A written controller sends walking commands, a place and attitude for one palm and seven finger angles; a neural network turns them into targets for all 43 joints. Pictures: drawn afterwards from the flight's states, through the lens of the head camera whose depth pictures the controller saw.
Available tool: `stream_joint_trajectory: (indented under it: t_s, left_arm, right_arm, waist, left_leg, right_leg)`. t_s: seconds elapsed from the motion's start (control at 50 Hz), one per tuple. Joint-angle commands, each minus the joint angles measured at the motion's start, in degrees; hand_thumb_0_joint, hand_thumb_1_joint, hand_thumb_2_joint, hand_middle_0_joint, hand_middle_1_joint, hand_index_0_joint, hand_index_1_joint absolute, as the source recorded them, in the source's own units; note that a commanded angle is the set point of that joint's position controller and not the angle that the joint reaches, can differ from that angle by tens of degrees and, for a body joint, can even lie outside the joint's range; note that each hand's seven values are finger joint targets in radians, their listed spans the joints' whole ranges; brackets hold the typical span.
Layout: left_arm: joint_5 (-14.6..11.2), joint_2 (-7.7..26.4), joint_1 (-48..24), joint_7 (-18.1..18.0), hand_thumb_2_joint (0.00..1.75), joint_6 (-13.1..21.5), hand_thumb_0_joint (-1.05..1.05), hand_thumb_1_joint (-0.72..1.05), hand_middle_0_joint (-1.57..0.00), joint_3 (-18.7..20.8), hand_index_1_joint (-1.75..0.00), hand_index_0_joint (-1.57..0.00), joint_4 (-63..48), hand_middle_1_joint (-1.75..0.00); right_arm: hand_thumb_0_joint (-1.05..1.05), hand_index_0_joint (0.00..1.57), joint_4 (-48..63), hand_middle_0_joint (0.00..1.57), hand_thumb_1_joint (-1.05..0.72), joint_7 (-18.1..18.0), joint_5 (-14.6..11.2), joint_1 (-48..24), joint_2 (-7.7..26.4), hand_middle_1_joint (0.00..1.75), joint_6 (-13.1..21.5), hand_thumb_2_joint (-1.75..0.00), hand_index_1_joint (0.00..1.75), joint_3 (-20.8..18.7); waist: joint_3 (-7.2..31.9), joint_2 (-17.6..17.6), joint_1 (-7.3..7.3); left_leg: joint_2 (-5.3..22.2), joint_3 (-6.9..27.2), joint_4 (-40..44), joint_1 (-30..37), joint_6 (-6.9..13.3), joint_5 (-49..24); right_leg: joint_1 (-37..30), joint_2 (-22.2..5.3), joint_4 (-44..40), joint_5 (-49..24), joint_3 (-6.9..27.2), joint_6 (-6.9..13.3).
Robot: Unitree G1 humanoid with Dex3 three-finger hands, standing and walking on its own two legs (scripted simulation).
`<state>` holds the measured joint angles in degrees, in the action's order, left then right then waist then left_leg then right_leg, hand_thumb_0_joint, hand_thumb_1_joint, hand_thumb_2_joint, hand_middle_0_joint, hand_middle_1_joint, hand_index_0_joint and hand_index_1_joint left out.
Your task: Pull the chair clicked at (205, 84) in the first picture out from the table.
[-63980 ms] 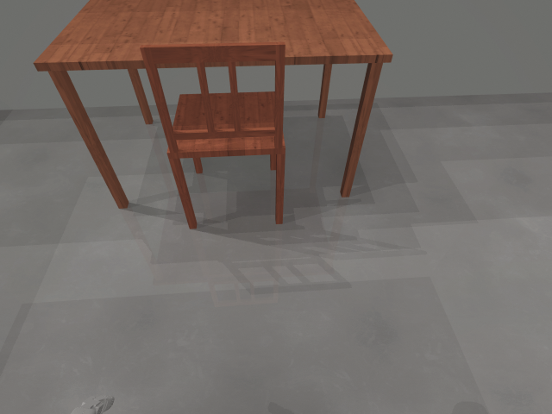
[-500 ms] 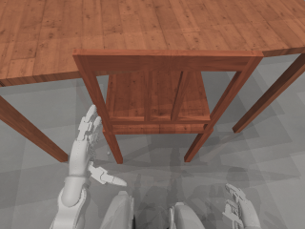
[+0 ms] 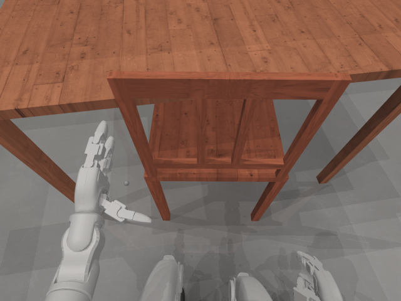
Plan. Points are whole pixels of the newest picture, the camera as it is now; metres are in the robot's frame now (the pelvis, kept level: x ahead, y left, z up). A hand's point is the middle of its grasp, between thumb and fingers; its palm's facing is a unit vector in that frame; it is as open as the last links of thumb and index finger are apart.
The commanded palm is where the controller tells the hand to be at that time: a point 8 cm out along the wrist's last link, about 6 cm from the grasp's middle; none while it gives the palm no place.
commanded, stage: aim the fingers beside a spindle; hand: left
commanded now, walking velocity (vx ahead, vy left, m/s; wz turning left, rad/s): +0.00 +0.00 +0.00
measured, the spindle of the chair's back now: (201, 134) +0.47 +0.02 +0.01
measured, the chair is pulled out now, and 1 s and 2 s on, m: -0.05 -0.06 -0.07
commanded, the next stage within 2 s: push the fingers through the gap in 0.18 s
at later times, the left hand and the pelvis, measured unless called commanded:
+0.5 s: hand (150, 191) +0.33 +0.12 +0.01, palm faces -0.06 -1.00 +0.02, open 16.9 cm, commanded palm +0.32 +0.19 +0.02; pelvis +0.00 +0.00 +0.01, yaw -1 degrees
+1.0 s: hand (143, 170) +0.37 +0.14 +0.01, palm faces +0.02 -1.00 -0.05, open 16.9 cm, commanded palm +0.37 +0.18 +0.02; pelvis -0.01 +0.00 -0.01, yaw -1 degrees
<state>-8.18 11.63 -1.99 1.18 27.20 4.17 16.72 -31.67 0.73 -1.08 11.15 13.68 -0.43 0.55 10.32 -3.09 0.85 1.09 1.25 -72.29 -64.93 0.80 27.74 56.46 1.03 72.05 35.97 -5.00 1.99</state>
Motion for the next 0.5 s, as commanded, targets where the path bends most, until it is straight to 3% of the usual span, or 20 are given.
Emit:
stream_joint_trajectory:
  t_s: [0.0, 0.04, 0.06, 0.08, 0.1, 0.12, 0.14, 0.18, 0.2, 0.24, 0.26, 0.28, 0.3, 0.32, 0.36, 0.4, 0.42, 0.44, 0.46, 0.48]
  left_arm:
    - [-2.7, -7.8, -5.5, 9.0, 0.3, -5.4, 0.0, -0.5, -0.06, -10.8, -0.08, -0.06, 1.7, -0.08]
    - [-3.0, -1.7, -8.9, 7.0, 0.3, -1.4, 0.0, -0.5, -0.06, -4.8, -0.08, -0.06, -6.5, -0.08]
    - [-3.1, 1.7, -12.3, 5.0, 0.3, 1.9, 0.0, -0.5, -0.06, -2.2, -0.08, -0.06, -15.6, -0.08]
    - [-2.7, 7.7, -13.7, 2.0, 0.3, 5.5, 0.0, -0.5, -0.06, 3.3, -0.08, -0.06, -24.6, -0.08]
    - [-1.9, 12.6, -11.6, -1.2, 0.3, 8.1, 0.0, -0.5, -0.06, 7.6, -0.08, -0.06, -30.3, -0.08]
    - [-1.0, 14.2, -9.6, -4.1, 0.3, 10.1, 0.0, -0.5, -0.06, 9.8, -0.08, -0.06, -34.2, -0.08]
    - [0.2, 12.1, -7.4, -6.1, 0.3, 10.7, 0.0, -0.5, -0.06, 8.0, -0.08, -0.06, -33.4, -0.08]
    - [2.0, 8.2, -5.9, -8.3, 0.3, 9.9, 0.0, -0.5, -0.06, 5.4, -0.08, -0.06, -25.3, -0.08]
    - [2.8, 6.9, -5.9, -7.8, 0.3, 8.2, 0.0, -0.5, -0.06, 4.3, -0.08, -0.06, -18.9, -0.08]
    - [3.5, 0.4, -2.7, -3.7, 0.3, 2.8, 0.0, -0.5, -0.06, -1.8, -0.08, -0.06, -1.5, -0.08]
    - [2.9, -2.9, -2.8, -0.6, 0.3, 0.0, 0.0, -0.5, -0.06, -5.4, -0.08, -0.06, 3.0, -0.08]
    - [1.5, -3.0, -5.3, 2.2, 0.3, -2.5, 0.0, -0.5, -0.06, -6.3, -0.08, -0.06, 4.0, -0.08]
    - [-0.1, -4.5, -6.7, 5.0, 0.3, -4.6, 0.0, -0.5, -0.06, -7.6, -0.08, -0.06, 4.6, -0.08]
    - [-1.5, -2.9, -8.1, 6.9, 0.3, -5.8, 0.0, -0.5, -0.06, -6.2, -0.08, -0.06, 4.5, -0.08]
    - [-3.5, 1.1, -11.7, 8.2, 0.3, -5.0, 0.0, -0.5, -0.06, -2.0, -0.08, -0.06, -1.7, -0.08]
    - [-4.1, 6.4, -19.3, 5.9, 0.3, 0.0, 0.0, -0.5, -0.06, 2.5, -0.08, -0.06, -13.5, -0.08]
    - [-3.9, 8.9, -21.1, 3.9, 0.3, 3.1, 0.0, -0.5, -0.06, 4.9, -0.08, -0.06, -19.6, -0.08]
    - [-3.3, 10.1, -20.1, 1.6, 0.3, 5.8, 0.0, -0.5, -0.06, 6.7, -0.08, -0.06, -21.2, -0.08]
    - [-2.5, 9.2, -19.4, -0.4, 0.3, 8.0, 0.0, -0.5, -0.06, 6.2, -0.08, -0.06, -21.6, -0.08]
    - [-1.6, 8.9, -18.3, -2.3, 0.3, 9.4, 0.0, -0.5, -0.06, 6.5, -0.08, -0.06, -19.3, -0.08]
  right_arm:
    - [0.0, 0.2, 9.6, 0.2, -0.9, -1.5, -2.1, -0.6, 9.0, 0.3, 2.6, -0.9, 0.3, -3.3]
    - [0.0, 0.2, 9.5, 0.2, -0.9, -2.0, -0.9, 0.0, 8.6, 0.3, 3.2, -0.9, 0.3, -3.7]
    - [0.0, 0.2, 9.9, 0.2, -0.9, -2.2, -0.2, -0.5, 7.9, 0.3, 3.8, -0.9, 0.3, -3.8]
    - [0.0, 0.2, 10.0, 0.2, -0.9, -2.3, 0.4, -0.1, 7.4, 0.3, 4.5, -0.9, 0.3, -3.9]
    - [0.0, 0.2, 9.6, 0.2, -0.9, -2.5, 1.1, 0.7, 6.8, 0.3, 4.8, -0.9, 0.3, -3.7]
    - [0.0, 0.2, 9.3, 0.2, -0.9, -2.4, 1.5, 1.5, 5.9, 0.3, 4.8, -0.9, 0.3, -3.3]
    - [0.0, 0.2, 8.9, 0.2, -0.9, -2.3, 1.6, 1.1, 5.0, 0.3, 4.6, -0.9, 0.3, -2.8]
    - [0.0, 0.2, 7.8, 0.2, -0.9, -1.5, 1.8, 0.0, 4.9, 0.3, 4.0, -0.9, 0.3, -2.8]
    - [0.0, 0.2, 7.2, 0.2, -0.9, -1.0, 1.7, 0.2, 5.4, 0.3, 3.3, -0.9, 0.3, -2.9]
    - [0.0, 0.2, 6.5, 0.2, -0.9, -0.1, 1.3, 0.2, 7.0, 0.3, 2.2, -0.9, 0.3, -2.8]
    - [0.0, 0.2, 7.1, 0.2, -0.9, -0.1, 0.5, -0.3, 7.9, 0.3, 1.8, -0.9, 0.3, -2.8]
    - [0.0, 0.2, 7.8, 0.2, -0.9, -0.5, -0.7, -0.5, 8.8, 0.3, 1.4, -0.9, 0.3, -2.8]
    - [0.0, 0.2, 8.8, 0.2, -0.9, -1.0, -1.5, -0.6, 9.0, 0.3, 1.5, -0.9, 0.3, -2.8]
    - [0.0, 0.2, 8.8, 0.2, -0.9, -1.6, -1.9, 0.3, 9.7, 0.3, 1.6, -0.9, 0.3, -3.0]
    - [0.0, 0.2, 9.0, 0.2, -0.9, -2.5, -1.4, 0.7, 9.5, 0.3, 2.0, -0.9, 0.3, -3.4]
    - [0.0, 0.2, 8.6, 0.2, -0.9, -3.2, -0.6, 0.3, 8.5, 0.3, 3.4, -0.9, 0.3, -3.4]
    - [0.0, 0.2, 8.5, 0.2, -0.9, -3.2, 0.2, 0.6, 7.8, 0.3, 4.2, -0.9, 0.3, -3.3]
    - [0.0, 0.2, 7.5, 0.2, -0.9, -3.1, 0.7, 1.2, 7.1, 0.3, 4.8, -0.9, 0.3, -3.2]
    - [0.0, 0.2, 6.7, 0.2, -0.9, -2.9, 1.3, 1.5, 6.5, 0.3, 5.2, -0.9, 0.3, -3.0]
    - [0.0, 0.2, 5.7, 0.2, -0.9, -2.6, 1.7, 1.4, 6.2, 0.3, 5.4, -0.9, 0.3, -3.1]
  waist:
    - [9.5, 8.1, 4.86]
    - [16.0, 6.3, 3.23]
    - [21.2, 2.5, 1.72]
    - [27.2, -1.4, -0.5]
    - [29.1, -5.6, -2.08]
    - [31.7, -7.7, -2.77]
    - [30.4, -8.4, -2.13]
    - [23.6, -5.4, -0.05]
    - [20.5, -2.7, 1.69]
    - [10.3, 4.4, 4.74]
    - [8.5, 7.2, 5.41]
    - [7.7, 8.8, 5.49]
    - [8.0, 8.8, 5.29]
    - [10.3, 9.1, 4.91]
    - [16.1, 7.9, 3.86]
    - [22.1, 1.4, 2.45]
    - [26.1, -2.7, 1.02]
    - [27.1, -4.4, 0.59]
    - [27.3, -4.1, 0.82]
    - [25.5, -3.9, 1.16]
  left_leg:
    - [-1.2, 1.8, 8.2, 14.2, 1.9, -4.4]
    - [-0.7, 1.9, 6.7, 16.2, 1.9, -8.6]
    - [-0.6, 1.7, 6.8, 19.6, 1.8, -12.0]
    - [-0.5, 1.8, 7.2, 24.4, 1.4, -16.9]
    - [-0.5, 1.4, 7.5, 27.0, 0.8, -19.9]
    - [-0.5, 1.7, 8.3, 30.3, 0.3, -23.8]
    - [-0.4, 1.5, 8.5, 31.2, 0.2, -25.5]
    - [0.1, 1.8, 7.9, 26.8, 0.2, -22.1]
    - [0.1, 2.1, 7.4, 23.6, 0.6, -19.7]
    - [-0.2, 1.6, 6.8, 15.0, 0.9, -9.3]
    - [-0.5, 1.2, 7.1, 12.5, 1.2, -5.5]
    - [-0.8, 1.1, 8.0, 12.1, 1.5, -3.5]
    - [-1.1, 0.8, 8.8, 12.9, 1.8, -3.4]
    - [-1.1, 0.9, 9.0, 13.9, 1.8, -4.2]
    - [-1.0, 0.8, 8.2, 15.6, 2.0, -8.1]
    - [-0.6, 0.9, 7.5, 20.7, 1.9, -13.9]
    - [-0.6, 1.2, 7.8, 24.4, 1.5, -17.3]
    - [-0.3, 1.4, 7.8, 27.2, 1.1, -20.7]
    - [-0.2, 1.7, 7.3, 28.1, 1.0, -22.8]
    - [0.1, 1.8, 6.8, 27.5, 0.8, -23.3]
  right_leg:
    - [-2.9, -0.3, -16.1, -10.9, 3.6, -0.9]
    - [-3.3, -0.3, -13.0, -15.0, 3.1, -0.8]
    - [-4.7, -0.3, -11.8, -17.5, 3.4, -0.6]
    - [-6.6, -0.1, -10.5, -20.3, 3.4, -0.1]
    - [-6.3, 0.2, -9.4, -21.5, 3.2, 0.2]
    - [-6.8, 0.3, -8.8, -23.2, 3.0, 0.5]
    - [-5.9, 0.4, -8.5, -23.9, 2.9, 0.5]
    - [-3.4, 0.5, -8.5, -21.7, 2.5, 0.1]
    - [-3.3, 0.7, -9.2, -21.1, 2.5, -0.2]
    - [-0.3, 0.7, -11.3, -15.5, 2.1, -0.8]
    - [-0.3, 0.6, -12.9, -12.8, 2.6, -1.1]
    - [-2.1, 0.3, -15.1, -10.6, 3.5, -1.1]
    - [-4.1, 0.1, -16.9, -10.3, 4.5, -1.0]
    - [-5.9, -0.2, -17.5, -11.0, 4.7, -1.1]
    - [-8.5, -0.4, -16.4, -15.9, 4.9, -1.3]
    - [-8.5, -0.3, -13.4, -21.4, 4.3, -0.8]
    - [-9.1, -0.2, -12.3, -23.0, 4.1, -0.6]
    - [-7.9, 0.1, -11.2, -24.2, 3.5, -0.3]
    - [-6.2, 0.4, -10.2, -24.8, 3.0, -0.3]
    - [-4.3, 0.4, -9.4, -24.6, 2.7, -0.3]
